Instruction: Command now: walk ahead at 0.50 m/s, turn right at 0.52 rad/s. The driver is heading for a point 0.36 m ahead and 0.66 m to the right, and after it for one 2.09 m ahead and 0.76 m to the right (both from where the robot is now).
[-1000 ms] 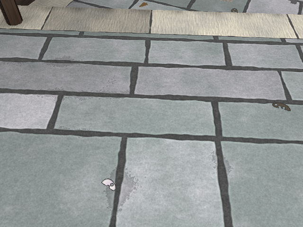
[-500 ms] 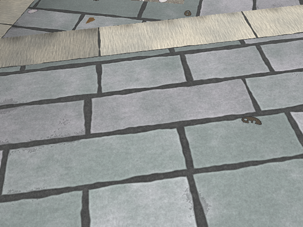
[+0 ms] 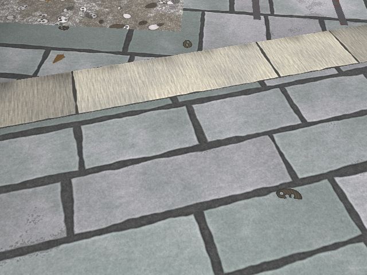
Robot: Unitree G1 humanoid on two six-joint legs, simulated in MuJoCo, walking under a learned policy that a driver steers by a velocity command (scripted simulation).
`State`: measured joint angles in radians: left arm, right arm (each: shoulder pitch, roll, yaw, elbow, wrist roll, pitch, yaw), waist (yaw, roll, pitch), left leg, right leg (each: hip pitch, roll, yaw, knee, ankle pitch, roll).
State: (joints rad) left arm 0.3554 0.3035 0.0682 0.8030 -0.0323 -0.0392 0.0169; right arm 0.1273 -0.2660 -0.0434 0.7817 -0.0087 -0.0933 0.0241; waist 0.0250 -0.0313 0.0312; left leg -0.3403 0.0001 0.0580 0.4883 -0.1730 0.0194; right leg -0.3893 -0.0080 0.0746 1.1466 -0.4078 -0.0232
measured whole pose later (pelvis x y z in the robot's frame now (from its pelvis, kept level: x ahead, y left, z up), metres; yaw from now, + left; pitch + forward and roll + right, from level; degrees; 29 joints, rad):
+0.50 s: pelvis +0.25 -0.08 -0.01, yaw -18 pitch +1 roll +1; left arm 0.18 0.30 0.08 0.67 -0.02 -0.03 -0.03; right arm 0.19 -0.31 -0.06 0.82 0.02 -0.09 0.00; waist -0.01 0.01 0.09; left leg -0.36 0.07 0.00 1.19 -0.44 -0.02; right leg -0.40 0.06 -0.01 0.56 -0.17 -0.08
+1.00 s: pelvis +0.42 -0.11 +0.00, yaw -29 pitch +1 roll +0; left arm 0.19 0.29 0.05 0.74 0.00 0.05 0.04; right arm 0.09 -0.24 -0.02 0.77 -0.02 -0.04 0.01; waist 0.00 -0.02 0.05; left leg -0.38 -0.02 0.01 0.49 -0.13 0.03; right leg -0.35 0.06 0.12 0.94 -0.57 0.05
